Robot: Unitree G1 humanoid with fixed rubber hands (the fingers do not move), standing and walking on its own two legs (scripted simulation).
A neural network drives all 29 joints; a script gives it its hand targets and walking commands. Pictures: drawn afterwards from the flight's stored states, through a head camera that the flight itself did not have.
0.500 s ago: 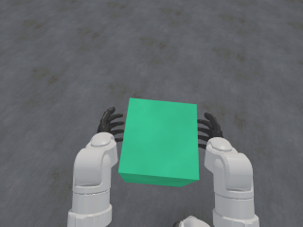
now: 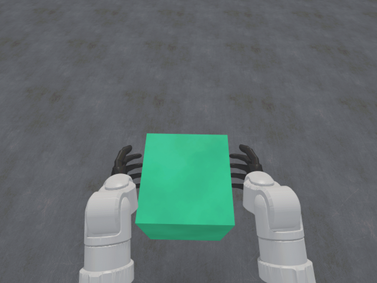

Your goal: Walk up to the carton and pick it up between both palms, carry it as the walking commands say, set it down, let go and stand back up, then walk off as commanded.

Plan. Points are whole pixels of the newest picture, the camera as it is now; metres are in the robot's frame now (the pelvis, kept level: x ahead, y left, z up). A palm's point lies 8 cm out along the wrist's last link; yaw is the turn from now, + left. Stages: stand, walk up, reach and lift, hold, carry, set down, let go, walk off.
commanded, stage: carry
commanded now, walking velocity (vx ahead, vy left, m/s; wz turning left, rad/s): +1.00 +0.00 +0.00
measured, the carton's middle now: (186, 191) +0.31 +0.00 +0.00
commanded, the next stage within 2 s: none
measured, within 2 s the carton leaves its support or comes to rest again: neither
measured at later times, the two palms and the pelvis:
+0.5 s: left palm (143, 49) +0.78 +0.12 +0.10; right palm (218, 44) +0.82 -0.14 +0.09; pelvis +0.51 -0.06 +0.02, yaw +8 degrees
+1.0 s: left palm out of the picture +1.27 +0.14 +0.11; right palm out of the picture +1.29 -0.12 +0.11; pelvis +0.98 -0.01 +0.02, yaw +3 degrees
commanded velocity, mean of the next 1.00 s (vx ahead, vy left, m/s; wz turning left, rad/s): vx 0.60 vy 0.00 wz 0.00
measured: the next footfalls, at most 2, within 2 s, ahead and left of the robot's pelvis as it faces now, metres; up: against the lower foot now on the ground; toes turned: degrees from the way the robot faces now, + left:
right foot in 0.28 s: +0.54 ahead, -0.14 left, +0.00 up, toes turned -4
left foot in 0.74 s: +0.98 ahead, +0.11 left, +0.00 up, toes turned +17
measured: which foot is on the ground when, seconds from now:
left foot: down 0.00-0.32, up 0.34-0.72, down 0.74-1.00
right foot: up 0.00-0.26, down 0.28-0.76, up 0.78-1.00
